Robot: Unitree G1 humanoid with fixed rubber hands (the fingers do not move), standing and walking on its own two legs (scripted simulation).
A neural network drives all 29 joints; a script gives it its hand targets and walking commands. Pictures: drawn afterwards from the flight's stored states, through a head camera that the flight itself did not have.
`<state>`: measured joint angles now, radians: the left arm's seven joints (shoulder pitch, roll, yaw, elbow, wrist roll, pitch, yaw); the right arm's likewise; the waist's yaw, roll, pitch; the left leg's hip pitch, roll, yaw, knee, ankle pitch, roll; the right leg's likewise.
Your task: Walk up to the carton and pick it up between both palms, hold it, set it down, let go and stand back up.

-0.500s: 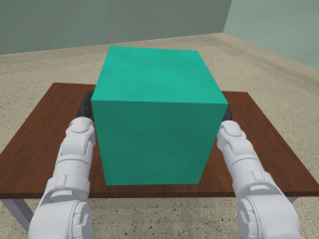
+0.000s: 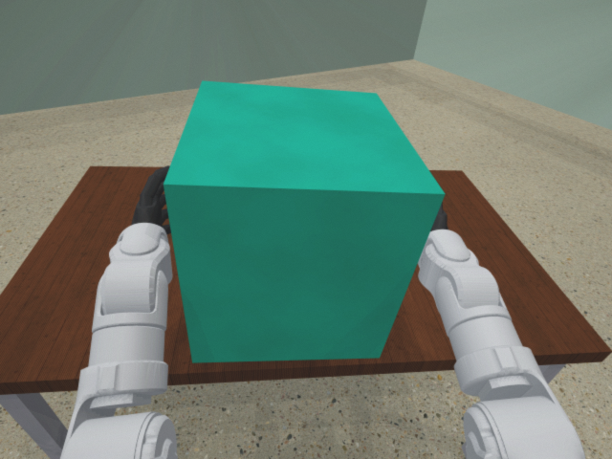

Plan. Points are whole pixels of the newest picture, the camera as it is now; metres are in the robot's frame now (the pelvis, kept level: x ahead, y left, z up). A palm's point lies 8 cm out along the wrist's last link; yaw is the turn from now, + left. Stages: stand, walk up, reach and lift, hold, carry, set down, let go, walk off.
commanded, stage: reach and lift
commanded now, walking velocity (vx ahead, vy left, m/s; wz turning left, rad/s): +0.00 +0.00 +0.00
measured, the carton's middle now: (290, 219) +0.43 +0.00 +0.15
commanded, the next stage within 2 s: hold in 0.88 s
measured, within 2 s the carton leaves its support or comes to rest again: neither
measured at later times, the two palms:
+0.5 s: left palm (146, 219) +0.37 +0.18 +0.20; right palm (429, 223) +0.37 -0.18 +0.19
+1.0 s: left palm (140, 209) +0.36 +0.18 +0.21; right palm (433, 211) +0.37 -0.18 +0.21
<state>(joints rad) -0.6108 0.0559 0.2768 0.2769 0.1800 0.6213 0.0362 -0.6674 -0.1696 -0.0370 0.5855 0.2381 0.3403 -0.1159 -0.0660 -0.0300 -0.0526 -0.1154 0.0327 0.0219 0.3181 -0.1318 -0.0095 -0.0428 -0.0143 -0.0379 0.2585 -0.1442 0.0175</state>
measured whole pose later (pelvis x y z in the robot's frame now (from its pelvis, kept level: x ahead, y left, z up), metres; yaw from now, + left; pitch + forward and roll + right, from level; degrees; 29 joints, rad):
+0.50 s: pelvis +0.00 +0.00 +0.00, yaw +1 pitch -5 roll -1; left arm -0.63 0.07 0.30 0.23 0.20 0.69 0.00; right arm -0.69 -0.15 -0.05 0.53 0.23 0.41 -0.13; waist -0.08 -0.03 -0.05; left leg -0.10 0.03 0.01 0.32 -0.14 -0.02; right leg -0.03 -0.01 -0.05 0.26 -0.15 0.01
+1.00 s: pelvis +0.00 +0.00 +0.00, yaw +0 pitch -5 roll -1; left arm -0.64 0.08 0.30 0.16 0.20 0.77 0.00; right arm -0.71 -0.18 -0.02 0.49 0.29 0.47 -0.15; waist -0.08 -0.03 -0.07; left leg -0.11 0.04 0.01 0.33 -0.14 -0.02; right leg -0.03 -0.01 -0.05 0.26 -0.15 0.01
